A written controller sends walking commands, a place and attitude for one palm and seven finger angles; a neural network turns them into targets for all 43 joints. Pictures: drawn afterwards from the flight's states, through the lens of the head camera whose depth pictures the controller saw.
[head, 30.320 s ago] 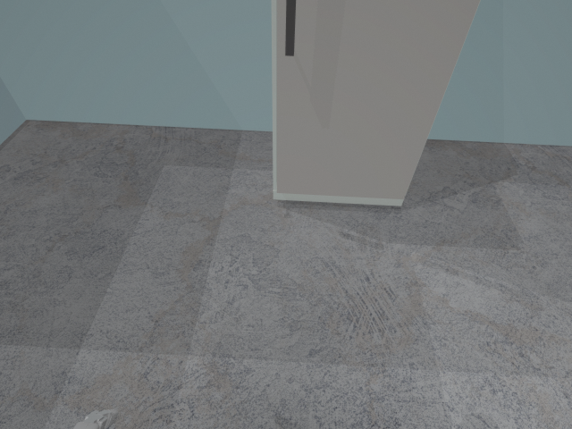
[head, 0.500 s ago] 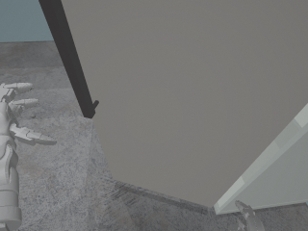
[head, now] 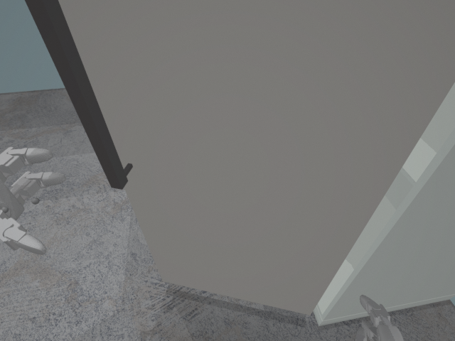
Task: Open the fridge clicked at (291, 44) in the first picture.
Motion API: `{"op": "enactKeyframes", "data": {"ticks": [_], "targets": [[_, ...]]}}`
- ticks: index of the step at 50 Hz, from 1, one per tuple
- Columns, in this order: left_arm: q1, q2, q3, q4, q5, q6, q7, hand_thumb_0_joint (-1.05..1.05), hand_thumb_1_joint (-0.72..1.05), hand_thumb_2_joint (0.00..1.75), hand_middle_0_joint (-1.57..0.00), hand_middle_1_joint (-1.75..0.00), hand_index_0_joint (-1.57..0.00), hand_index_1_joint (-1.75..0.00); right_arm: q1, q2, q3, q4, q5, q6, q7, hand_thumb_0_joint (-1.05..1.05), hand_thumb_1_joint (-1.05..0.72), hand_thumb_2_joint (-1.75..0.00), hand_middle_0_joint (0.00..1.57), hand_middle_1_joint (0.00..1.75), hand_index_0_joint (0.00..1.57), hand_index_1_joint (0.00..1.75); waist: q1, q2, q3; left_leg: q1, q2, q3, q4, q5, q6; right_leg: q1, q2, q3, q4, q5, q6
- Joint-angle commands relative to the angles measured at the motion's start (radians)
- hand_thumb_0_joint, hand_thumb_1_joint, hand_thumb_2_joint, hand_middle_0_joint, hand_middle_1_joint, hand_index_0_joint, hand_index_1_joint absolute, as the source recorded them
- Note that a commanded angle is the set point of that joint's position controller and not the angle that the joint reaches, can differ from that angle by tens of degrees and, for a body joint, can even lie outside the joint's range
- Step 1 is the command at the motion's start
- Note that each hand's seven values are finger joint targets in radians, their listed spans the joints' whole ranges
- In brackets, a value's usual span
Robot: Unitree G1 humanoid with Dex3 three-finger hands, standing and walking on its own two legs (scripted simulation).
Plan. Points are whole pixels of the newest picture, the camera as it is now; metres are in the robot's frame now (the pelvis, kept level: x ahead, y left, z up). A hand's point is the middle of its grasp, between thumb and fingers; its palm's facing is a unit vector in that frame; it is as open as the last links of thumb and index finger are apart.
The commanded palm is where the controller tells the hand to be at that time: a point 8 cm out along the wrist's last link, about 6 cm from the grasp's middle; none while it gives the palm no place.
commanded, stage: draw the hand back to the body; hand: left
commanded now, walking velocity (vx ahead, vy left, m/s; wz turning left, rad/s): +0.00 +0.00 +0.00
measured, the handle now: (85, 77) +0.46 +0.27 +0.26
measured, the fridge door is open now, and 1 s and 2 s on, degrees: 67 67 67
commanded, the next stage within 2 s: step back with the hand held close in 1.28 s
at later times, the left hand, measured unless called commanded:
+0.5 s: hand (16, 227) +0.23 +0.31 +0.15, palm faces +0.50 -0.80 -0.33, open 12.8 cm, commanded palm +0.19 +0.34 +0.17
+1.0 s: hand (23, 236) +0.21 +0.28 +0.17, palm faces +0.47 -0.79 -0.40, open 8.0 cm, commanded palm +0.16 +0.31 +0.19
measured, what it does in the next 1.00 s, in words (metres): stands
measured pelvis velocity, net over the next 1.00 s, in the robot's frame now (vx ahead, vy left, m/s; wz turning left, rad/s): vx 0.02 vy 0.01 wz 0.00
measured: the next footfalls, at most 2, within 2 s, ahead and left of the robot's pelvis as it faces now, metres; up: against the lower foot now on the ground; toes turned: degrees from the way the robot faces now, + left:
none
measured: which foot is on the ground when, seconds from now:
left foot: down 0.00-1.00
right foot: down 0.00-1.00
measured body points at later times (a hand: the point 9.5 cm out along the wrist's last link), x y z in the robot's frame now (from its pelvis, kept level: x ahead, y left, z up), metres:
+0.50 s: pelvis +0.01 +0.02 +0.01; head +0.00 +0.01 +0.46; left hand +0.20 +0.35 +0.17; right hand +0.20 -0.20 -0.07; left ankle +0.02 +0.12 -0.73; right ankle +0.00 -0.12 -0.73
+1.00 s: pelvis +0.02 +0.01 +0.01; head +0.00 +0.00 +0.46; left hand +0.18 +0.32 +0.19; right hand +0.21 -0.22 -0.07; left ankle +0.02 +0.12 -0.73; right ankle +0.00 -0.12 -0.73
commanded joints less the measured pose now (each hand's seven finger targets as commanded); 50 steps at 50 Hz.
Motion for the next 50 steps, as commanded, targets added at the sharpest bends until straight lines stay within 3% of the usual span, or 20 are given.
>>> {"op": "enactKeyframes", "data": {"ticks": [1,4,5,10,11,12,13,14,15,16,18,19,20,22,23,27,32,39,45,50], "targets": [[-0.109,0.298,0.138,-0.217,-0.052,-0.022,0.033,0.0,-0.55,0.2,-0.25,-1.15,-0.25,-1.15,-0.112,-0.121,-0.053,-0.191,-0.001,-0.083,0.014,0.0,-0.9,-0.9,0.2,0.3,0.2,0.3,0.061,0.024,-0.105,0.063,-0.048,-0.068,-0.092,0.121,0.03,-0.006,0.013,0.078,-0.118,0.108,-0.004],[-0.102,0.242,0.086,-0.331,-0.045,-0.024,0.059,0.0,-0.55,0.2,-0.25,-1.15,-0.25,-1.15,-0.114,-0.117,-0.056,-0.204,-0.001,-0.099,0.018,0.0,-0.9,-0.9,0.2,0.3,0.2,0.3,0.05,0.011,-0.126,0.099,-0.042,-0.063,-0.094,0.126,0.034,-0.005,0.016,0.074,-0.121,0.112,-0.001],[-0.106,0.258,0.102,-0.37,-0.045,-0.028,0.066,0.0,-0.55,0.2,-0.25,-1.15,-0.25,-1.15,-0.115,-0.121,-0.059,-0.203,0.0,-0.107,0.017,0.0,-0.9,-0.9,0.2,0.3,0.2,0.3,0.05,0.044,-0.136,0.114,-0.043,-0.065,-0.093,0.128,0.035,-0.007,0.016,0.079,-0.12,0.119,0.0],[-0.072,0.258,0.124,-0.533,-0.046,-0.05,0.1,0.0,-0.37,0.29,-0.24,-1.04,-0.24,-1.04,-0.129,-0.109,-0.049,-0.188,-0.006,-0.141,0.006,0.0,-0.9,-0.9,0.2,0.3,0.2,0.3,0.05,0.07,-0.161,0.158,-0.038,-0.074,-0.106,0.142,0.036,0.016,0.023,0.066,-0.122,0.135,-0.004],[-0.12,0.325,0.09,-0.636,0.157,-0.09,0.335,0.0,-0.33,0.31,-0.24,-1.02,-0.24,-1.02,-0.091,-0.105,-0.06,-0.144,-0.054,-0.127,0.03,0.0,-0.9,-0.9,0.2,0.3,0.2,0.3,0.07,0.071,-0.056,0.096,-0.052,-0.078,-0.128,0.119,0.035,0.005,0.008,0.078,-0.19,0.084,-0.01],[0.001,0.174,0.015,-0.59,0.178,-0.086,0.442,0.0,-0.3,0.32,-0.24,-1.0,-0.24,-1.0,-0.107,-0.098,-0.058,-0.146,-0.059,-0.127,0.035,0.0,-0.9,-0.9,0.2,0.3,0.2,0.3,0.042,0.051,-0.01,0.103,-0.034,-0.079,-0.162,0.074,0.023,-0.016,0.002,0.063,-0.197,0.056,-0.011],[0.071,0.073,-0.05,-0.588,0.187,-0.073,0.496,0.0,-0.26,0.34,-0.24,-0.98,-0.24,-0.98,-0.121,-0.095,-0.057,-0.145,-0.056,-0.127,0.034,0.0,-0.9,-0.9,0.2,0.3,0.2,0.3,0.042,0.03,0.036,0.094,-0.026,-0.092,-0.184,0.025,0.016,-0.024,0.003,0.051,-0.185,0.037,-0.009],[0.081,0.058,-0.063,-0.65,0.214,-0.075,0.544,0.0,-0.22,0.36,-0.24,-0.96,-0.24,-0.96,-0.132,-0.094,-0.063,-0.138,-0.055,-0.117,0.031,0.0,-0.9,-0.9,0.2,0.3,0.2,0.3,0.055,0.042,0.019,0.114,-0.024,-0.086,-0.195,0.027,0.021,0.01,0.003,0.055,-0.191,0.044,-0.014],[0.08,0.095,-0.031,-0.707,0.231,-0.087,0.588,0.0,-0.19,0.37,-0.24,-0.94,-0.24,-0.94,-0.133,-0.097,-0.063,-0.132,-0.057,-0.109,0.033,0.0,-0.9,-0.9,0.2,0.3,0.2,0.3,0.059,0.107,-0.01,0.138,-0.025,-0.086,-0.196,0.025,0.02,0.015,-0.001,0.059,-0.183,0.057,-0.018],[0.09,0.067,-0.063,-0.777,0.244,-0.099,0.621,0.0,-0.15,0.39,-0.24,-0.92,-0.24,-0.92,-0.139,-0.084,-0.063,-0.13,-0.063,-0.108,0.034,0.0,-0.9,-0.9,0.2,0.3,0.2,0.3,0.057,0.14,-0.038,0.153,-0.024,-0.085,-0.207,0.034,0.016,0.048,-0.005,0.057,-0.169,0.068,-0.018],[0.105,0.08,-0.048,-0.819,0.27,-0.115,0.673,0.0,-0.08,0.43,-0.23,-0.87,-0.23,-0.87,-0.144,-0.083,-0.062,-0.126,-0.066,-0.102,0.036,0.0,-0.9,-0.9,0.2,0.3,0.2,0.3,0.061,0.116,-0.065,0.173,-0.021,-0.09,-0.229,0.018,0.015,0.059,-0.002,0.057,-0.165,0.067,-0.019],[0.122,0.094,-0.033,-0.827,0.279,-0.118,0.691,0.0,-0.04,0.44,-0.23,-0.85,-0.23,-0.85,-0.143,-0.089,-0.066,-0.115,-0.071,-0.096,0.031,0.0,-0.9,-0.9,0.2,0.3,0.2,0.3,0.065,0.063,-0.082,0.175,-0.018,-0.087,-0.231,0.048,0.021,0.082,0.0,0.056,-0.171,0.084,-0.019],[0.129,0.082,-0.038,-0.858,0.289,-0.122,0.706,0.0,-0.01,0.46,-0.23,-0.83,-0.23,-0.83,-0.146,-0.083,-0.07,-0.115,-0.072,-0.094,0.033,0.0,-0.9,-0.9,0.2,0.3,0.2,0.3,0.062,0.069,-0.106,0.192,-0.015,-0.079,-0.224,0.091,0.021,0.098,-0.003,0.057,-0.164,0.108,-0.02],[0.174,0.042,-0.062,-0.857,0.297,-0.121,0.72,0.0,0.07,0.5,-0.23,-0.79,-0.23,-0.79,-0.155,-0.072,-0.07,-0.115,-0.073,-0.084,0.035,0.0,-0.9,-0.9,0.2,0.3,0.2,0.3,0.061,0.029,-0.088,0.203,-0.015,-0.067,-0.225,0.137,0.022,0.101,-0.002,0.053,-0.161,0.134,-0.016],[0.176,0.062,-0.042,-0.868,0.304,-0.122,0.727,0.0,0.1,0.51,-0.23,-0.77,-0.23,-0.77,-0.154,-0.075,-0.072,-0.111,-0.073,-0.078,0.036,0.0,-0.9,-0.9,0.2,0.3,0.2,0.3,0.065,0.03,-0.1,0.213,-0.015,-0.067,-0.228,0.157,0.02,0.107,0.0,0.052,-0.158,0.144,-0.017],[0.233,-0.012,-0.096,-0.871,0.312,-0.112,0.732,0.0,0.25,0.58,-0.22,-0.68,-0.22,-0.68,-0.168,-0.061,-0.069,-0.108,-0.073,-0.055,0.043,0.0,-0.9,-0.9,0.2,0.3,0.2,0.3,0.063,0.057,-0.033,0.219,-0.008,-0.066,-0.237,0.217,0.011,0.109,-0.002,0.049,-0.166,0.173,-0.019],[0.358,-0.025,-0.091,-0.907,0.312,-0.102,0.727,0.0,0.43,0.67,-0.22,-0.58,-0.22,-0.58,-0.176,-0.056,-0.074,-0.123,-0.077,-0.029,0.055,0.0,-0.9,-0.9,0.2,0.3,0.2,0.3,0.078,-0.005,-0.038,0.232,-0.001,-0.057,-0.226,0.337,0.012,0.146,-0.005,0.042,-0.165,0.253,-0.014],[0.469,0.016,-0.044,-1.052,0.315,-0.109,0.727,0.0,0.68,0.8,-0.21,-0.43,-0.21,-0.43,-0.185,-0.047,-0.077,-0.142,-0.082,-0.015,0.059,0.0,-0.9,-0.9,0.2,0.3,0.2,0.3,0.092,0.034,-0.065,0.244,-0.001,-0.047,-0.21,0.408,0.012,0.175,-0.01,0.042,-0.174,0.316,-0.013],[0.513,-0.032,-0.088,-1.078,0.312,-0.107,0.729,0.0,0.9,0.9,-0.2,-0.3,-0.2,-0.3,-0.184,-0.036,-0.077,-0.146,-0.077,-0.008,0.051,0.0,-0.9,-0.9,0.2,0.3,0.2,0.3,0.079,0.035,-0.017,0.227,-0.001,-0.037,-0.212,0.316,0.015,0.149,-0.013,0.042,-0.187,0.27,-0.01],[0.481,-0.03,-0.084,-1.031,0.313,-0.103,0.735,0.0,0.9,0.9,-0.2,-0.3,-0.2,-0.3,-0.185,-0.038,-0.079,-0.143,-0.074,0.002,0.038,0.0,-0.9,-0.9,0.2,0.3,0.2,0.3,0.073,0.004,0.026,0.211,-0.004,-0.033,-0.225,0.21,0.022,0.117,-0.014,0.045,-0.203,0.19,-0.008]]}}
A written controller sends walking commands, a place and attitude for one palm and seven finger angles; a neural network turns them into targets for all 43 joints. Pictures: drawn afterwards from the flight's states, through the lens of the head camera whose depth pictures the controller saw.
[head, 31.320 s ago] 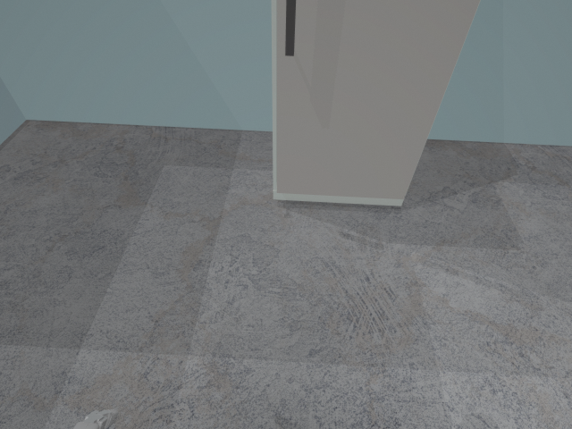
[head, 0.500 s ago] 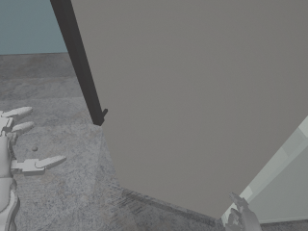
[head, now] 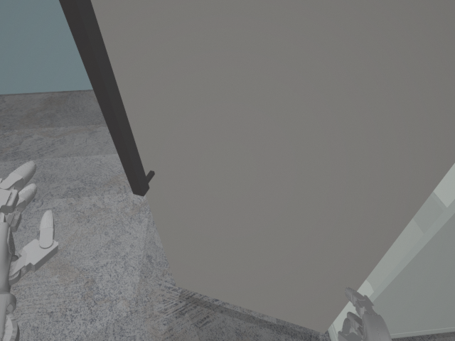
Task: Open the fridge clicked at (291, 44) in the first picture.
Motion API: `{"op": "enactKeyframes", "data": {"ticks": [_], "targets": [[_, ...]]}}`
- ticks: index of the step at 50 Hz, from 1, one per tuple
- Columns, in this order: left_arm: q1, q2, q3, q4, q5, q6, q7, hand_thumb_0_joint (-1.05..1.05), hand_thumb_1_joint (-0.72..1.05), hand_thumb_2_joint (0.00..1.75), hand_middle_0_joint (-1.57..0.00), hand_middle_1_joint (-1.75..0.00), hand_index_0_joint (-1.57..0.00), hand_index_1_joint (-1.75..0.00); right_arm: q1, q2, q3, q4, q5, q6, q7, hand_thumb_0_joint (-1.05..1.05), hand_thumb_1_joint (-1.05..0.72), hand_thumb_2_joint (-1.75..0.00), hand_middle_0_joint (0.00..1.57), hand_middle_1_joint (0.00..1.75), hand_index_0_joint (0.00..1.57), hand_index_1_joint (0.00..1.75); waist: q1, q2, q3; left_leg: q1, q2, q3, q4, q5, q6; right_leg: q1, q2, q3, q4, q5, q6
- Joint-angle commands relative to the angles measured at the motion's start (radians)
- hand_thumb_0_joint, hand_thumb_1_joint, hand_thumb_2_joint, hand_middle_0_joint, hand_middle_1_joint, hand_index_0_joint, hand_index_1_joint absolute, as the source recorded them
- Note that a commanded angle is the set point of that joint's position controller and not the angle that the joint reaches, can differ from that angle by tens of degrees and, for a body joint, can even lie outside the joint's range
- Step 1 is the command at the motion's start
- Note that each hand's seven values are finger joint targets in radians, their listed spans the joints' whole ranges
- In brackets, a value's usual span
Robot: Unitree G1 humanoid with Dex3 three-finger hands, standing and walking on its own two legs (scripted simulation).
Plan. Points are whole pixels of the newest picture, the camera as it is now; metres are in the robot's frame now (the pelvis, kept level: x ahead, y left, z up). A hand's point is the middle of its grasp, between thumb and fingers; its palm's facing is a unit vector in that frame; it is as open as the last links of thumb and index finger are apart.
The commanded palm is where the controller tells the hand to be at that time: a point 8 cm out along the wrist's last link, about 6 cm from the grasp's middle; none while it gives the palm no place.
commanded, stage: draw the hand back to the body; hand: left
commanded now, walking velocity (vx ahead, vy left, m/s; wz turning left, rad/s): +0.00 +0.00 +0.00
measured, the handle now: (115, 88) +0.44 +0.26 +0.25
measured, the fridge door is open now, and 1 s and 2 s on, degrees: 67 67 67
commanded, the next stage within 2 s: step back with the hand held close in 0.28 s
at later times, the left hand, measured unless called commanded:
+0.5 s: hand (54, 240) +0.19 +0.26 +0.16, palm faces +0.48 -0.78 -0.39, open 7.4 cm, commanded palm +0.13 +0.29 +0.18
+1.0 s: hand (10, 283) +0.13 +0.28 +0.16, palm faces +0.46 -0.77 -0.44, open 7.4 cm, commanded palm +0.07 +0.31 +0.18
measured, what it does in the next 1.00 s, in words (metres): shifts its weight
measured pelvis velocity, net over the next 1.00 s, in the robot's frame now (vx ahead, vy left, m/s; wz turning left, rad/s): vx -0.07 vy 0.01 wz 0.01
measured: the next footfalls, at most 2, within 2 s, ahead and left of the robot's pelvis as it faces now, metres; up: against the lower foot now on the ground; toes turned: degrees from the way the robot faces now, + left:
right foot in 1.46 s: -0.17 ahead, -0.11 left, +0.00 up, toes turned -1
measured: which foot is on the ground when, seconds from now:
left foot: down 0.00-1.00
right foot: down 0.00-1.00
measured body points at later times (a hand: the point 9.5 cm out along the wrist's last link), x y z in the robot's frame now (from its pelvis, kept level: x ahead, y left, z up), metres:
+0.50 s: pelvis -0.01 -0.01 +0.00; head -0.03 -0.02 +0.45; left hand +0.15 +0.30 +0.19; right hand +0.18 -0.24 -0.08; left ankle +0.00 +0.11 -0.74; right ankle -0.02 -0.13 -0.74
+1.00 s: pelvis -0.07 +0.01 -0.01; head -0.05 +0.02 +0.44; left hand +0.10 +0.32 +0.18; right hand +0.12 -0.21 -0.08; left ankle +0.00 +0.11 -0.74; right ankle -0.02 -0.13 -0.74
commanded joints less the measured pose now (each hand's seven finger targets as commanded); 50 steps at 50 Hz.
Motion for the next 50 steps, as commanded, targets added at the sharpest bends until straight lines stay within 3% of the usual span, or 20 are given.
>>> {"op": "enactKeyframes", "data": {"ticks": [1,6,11,14,19,20,21,22,23,26,28,29,31,34,36,40,43,45,48,50], "targets": [[-0.121,0.189,0.122,-0.172,-0.003,-0.06,0.022,0.0,0.9,0.9,-0.2,-0.3,-0.2,-0.3,-0.123,-0.104,-0.037,-0.161,-0.002,-0.053,-0.019,0.0,-0.9,-0.9,0.2,0.3,0.2,0.3,-0.006,-0.009,-0.033,0.023,0.023,-0.057,-0.084,0.174,0.012,-0.065,0.005,0.029,-0.07,0.151,-0.03],[-0.124,0.2,0.124,-0.198,-0.002,-0.068,0.024,0.0,0.9,0.9,-0.2,-0.3,-0.2,-0.3,-0.133,-0.099,-0.035,-0.164,-0.005,-0.061,-0.021,0.0,-0.9,-0.9,0.2,0.3,0.2,0.3,0.001,0.014,-0.071,0.04,0.016,-0.056,-0.082,0.159,0.018,-0.048,0.001,0.035,-0.074,0.143,-0.03],[-0.123,0.2,0.122,-0.2,0.0,-0.071,0.025,0.0,0.9,0.9,-0.2,-0.3,-0.2,-0.3,-0.136,-0.096,-0.033,-0.158,-0.005,-0.072,-0.022,0.0,-0.9,-0.9,0.2,0.3,0.2,0.3,0.002,0.032,-0.05,0.04,0.017,-0.055,-0.082,0.164,0.015,-0.053,0.002,0.035,-0.077,0.147,-0.031],[-0.105,0.205,0.135,-0.159,-0.003,-0.068,0.023,0.0,0.9,0.9,-0.2,-0.3,-0.2,-0.3,-0.139,-0.098,-0.034,-0.151,-0.005,-0.071,-0.025,0.0,-0.9,-0.9,0.2,0.3,0.2,0.3,0.003,-0.015,-0.021,0.028,0.019,-0.053,-0.084,0.16,0.019,-0.057,0.002,0.033,-0.088,0.147,-0.03],[-0.111,0.193,0.126,-0.16,-0.005,-0.074,0.016,0.0,0.9,0.9,-0.2,-0.3,-0.2,-0.3,-0.141,-0.098,-0.036,-0.155,-0.001,-0.07,-0.024,0.0,-0.9,-0.9,0.2,0.3,0.2,0.3,0.002,0.004,-0.02,0.035,0.02,-0.05,-0.087,0.154,0.019,-0.061,0.0,0.037,-0.089,0.137,-0.029],[-0.158,0.17,0.089,-0.183,-0.005,-0.074,0.015,0.0,0.9,0.9,-0.2,-0.3,-0.2,-0.3,-0.142,-0.093,-0.034,-0.157,-0.002,-0.072,-0.024,0.0,-0.9,-0.9,0.2,0.3,0.2,0.3,-0.008,0.009,-0.025,0.039,0.019,-0.049,-0.084,0.151,0.019,-0.061,-0.004,0.039,-0.087,0.141,-0.026],[-0.309,0.278,0.208,-0.243,-0.004,-0.123,0.027,0.0,0.9,0.9,-0.2,-0.3,-0.2,-0.3,-0.135,-0.102,-0.032,-0.18,0.003,-0.044,-0.018,0.0,-0.9,-0.9,0.2,0.3,0.2,0.3,-0.038,-0.035,0.072,-0.048,0.042,-0.05,-0.037,0.082,0.035,-0.13,-0.059,0.16,-0.164,0.187,-0.028],[-0.201,0.205,0.153,-0.133,0.003,-0.13,0.018,0.0,0.9,0.9,-0.2,-0.3,-0.2,-0.3,-0.117,-0.086,-0.029,-0.151,-0.004,-0.029,-0.016,0.0,-0.9,-0.9,0.2,0.3,0.2,0.3,-0.054,-0.101,0.067,-0.045,0.035,-0.057,-0.002,0.072,0.032,-0.142,-0.09,0.167,-0.172,0.211,-0.037],[-0.152,0.174,0.117,-0.113,0.011,-0.128,0.014,0.0,0.9,0.9,-0.2,-0.3,-0.2,-0.3,-0.119,-0.085,-0.03,-0.16,-0.005,-0.016,-0.011,0.0,-0.9,-0.9,0.2,0.3,0.2,0.3,-0.054,-0.113,0.061,-0.038,0.031,-0.051,0.017,0.078,0.031,-0.156,-0.106,0.18,-0.174,0.229,-0.039],[-0.085,0.179,0.127,-0.145,0.015,-0.145,0.019,0.0,0.9,0.9,-0.2,-0.3,-0.2,-0.3,-0.117,-0.092,-0.036,-0.185,-0.004,0.015,-0.007,0.0,-0.9,-0.9,0.2,0.3,0.2,0.3,-0.05,-0.087,-0.047,-0.038,0.047,-0.058,0.01,0.183,0.026,-0.078,-0.119,0.144,-0.098,0.328,-0.041],[-0.033,0.189,0.145,-0.19,0.013,-0.156,0.026,0.0,0.9,0.9,-0.2,-0.3,-0.2,-0.3,-0.12,-0.099,-0.042,-0.207,-0.001,0.033,-0.005,0.0,-0.9,-0.9,0.2,0.3,0.2,0.3,-0.047,-0.05,-0.091,-0.045,0.062,-0.07,-0.011,0.237,0.026,-0.053,-0.103,0.124,-0.059,0.314,-0.037],[0.001,0.212,0.171,-0.221,0.013,-0.16,0.03,0.0,0.9,0.9,-0.2,-0.3,-0.2,-0.3,-0.128,-0.101,-0.042,-0.217,-0.002,0.039,-0.008,0.0,-0.9,-0.9,0.2,0.3,0.2,0.3,-0.041,0.0,-0.124,-0.038,0.073,-0.083,-0.029,0.3,0.03,-0.025,-0.092,0.105,-0.029,0.345,-0.032],[0.034,0.225,0.192,-0.28,0.011,-0.169,0.036,0.0,0.9,0.9,-0.2,-0.3,-0.2,-0.3,-0.131,-0.098,-0.043,-0.242,0.002,0.053,-0.006,0.0,-0.9,-0.9,0.2,0.3,0.2,0.3,-0.041,0.007,-0.168,-0.05,0.092,-0.105,-0.044,0.37,0.035,0.01,-0.061,0.088,0.017,0.367,-0.022],[0.064,0.265,0.238,-0.338,0.008,-0.178,0.043,0.0,0.9,0.9,-0.2,-0.3,-0.2,-0.3,-0.136,-0.098,-0.044,-0.259,0.001,0.06,-0.012,0.0,-0.9,-0.9,0.2,0.3,0.2,0.3,-0.036,0.05,-0.183,-0.091,0.111,-0.143,-0.07,0.397,0.042,0.033,-0.033,0.074,0.058,0.351,-0.016],[0.079,0.256,0.237,-0.35,0.006,-0.185,0.045,0.0,0.9,0.9,-0.2,-0.3,-0.2,-0.3,-0.124,-0.094,-0.044,-0.266,0.001,0.059,-0.011,0.0,-0.9,-0.9,0.2,0.3,0.2,0.3,-0.038,0.076,-0.179,-0.117,0.122,-0.145,-0.08,0.393,0.043,0.034,-0.018,0.067,0.083,0.336,-0.012],[0.08,0.23,0.224,-0.316,0.004,-0.184,0.044,0.0,0.9,0.9,-0.2,-0.3,-0.2,-0.3,-0.1,-0.103,-0.046,-0.254,-0.001,0.042,-0.014,0.0,-0.9,-0.9,0.2,0.3,0.2,0.3,-0.045,0.089,-0.141,-0.198,0.147,-0.165,-0.116,0.27,0.051,0.036,0.001,0.064,0.107,0.249,-0.007],[0.047,0.205,0.208,-0.27,0.01,-0.186,0.044,0.0,0.9,0.9,-0.2,-0.3,-0.2,-0.3,-0.09,-0.112,-0.048,-0.244,0.002,0.027,-0.012,0.0,-0.9,-0.9,0.2,0.3,0.2,0.3,-0.052,0.109,-0.087,-0.333,0.167,-0.174,-0.156,0.002,0.067,0.062,0.008,0.07,0.133,0.169,-0.005],[0.02,0.195,0.195,-0.263,0.017,-0.187,0.043,0.0,0.9,0.9,-0.2,-0.3,-0.2,-0.3,-0.081,-0.114,-0.048,-0.24,0.004,0.016,-0.012,0.0,-0.9,-0.9,0.2,0.3,0.2,0.3,-0.058,0.082,-0.078,-0.375,0.157,-0.179,-0.164,-0.108,0.067,0.077,0.008,0.079,0.127,0.172,-0.007],[-0.033,0.185,0.176,-0.263,0.028,-0.193,0.042,0.0,0.9,0.9,-0.2,-0.3,-0.2,-0.3,-0.081,-0.116,-0.048,-0.245,0.006,0.004,-0.01,0.0,-0.9,-0.9,0.2,0.3,0.2,0.3,-0.061,0.051,-0.023,-0.472,0.142,-0.184,-0.164,-0.334,0.073,0.055,0.002,0.107,0.109,0.056,-0.011],[-0.062,0.199,0.181,-0.273,0.034,-0.199,0.045,0.0,0.9,0.9,-0.2,-0.3,-0.2,-0.3,-0.079,-0.109,-0.046,-0.24,0.002,-0.004,-0.013,0.0,-0.9,-0.9,0.2,0.3,0.2,0.3,-0.063,0.006,-0.015,-0.462,0.11,-0.169,-0.119,-0.358,0.067,0.011,-0.021,0.146,0.043,-0.021,-0.019]]}}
